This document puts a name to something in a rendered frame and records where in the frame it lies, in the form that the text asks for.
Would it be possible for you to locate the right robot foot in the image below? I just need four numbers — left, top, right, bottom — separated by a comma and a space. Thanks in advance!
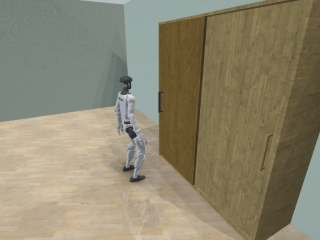
129, 175, 146, 182

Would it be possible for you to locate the left robot hand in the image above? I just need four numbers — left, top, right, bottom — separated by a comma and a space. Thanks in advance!
117, 124, 124, 136

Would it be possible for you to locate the robot left forearm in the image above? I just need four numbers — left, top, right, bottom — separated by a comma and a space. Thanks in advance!
115, 110, 122, 125

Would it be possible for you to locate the handle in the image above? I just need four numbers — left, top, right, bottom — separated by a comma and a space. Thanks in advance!
258, 134, 270, 172
158, 91, 163, 113

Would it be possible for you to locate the wardrobe door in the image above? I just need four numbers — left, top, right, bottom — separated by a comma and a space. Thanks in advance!
194, 0, 310, 239
159, 16, 207, 185

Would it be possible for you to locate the robot right upper arm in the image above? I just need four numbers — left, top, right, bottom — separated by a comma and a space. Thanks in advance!
127, 95, 136, 119

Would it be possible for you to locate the robot right forearm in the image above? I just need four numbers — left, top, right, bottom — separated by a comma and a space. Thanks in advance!
129, 114, 142, 135

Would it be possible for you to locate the right robot hand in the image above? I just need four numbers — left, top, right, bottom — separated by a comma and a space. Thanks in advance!
137, 133, 147, 147

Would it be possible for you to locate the right robot thigh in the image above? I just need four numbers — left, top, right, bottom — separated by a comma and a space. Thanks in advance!
128, 128, 145, 158

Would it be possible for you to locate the robot left upper arm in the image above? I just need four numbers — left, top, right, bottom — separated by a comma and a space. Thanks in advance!
115, 91, 121, 112

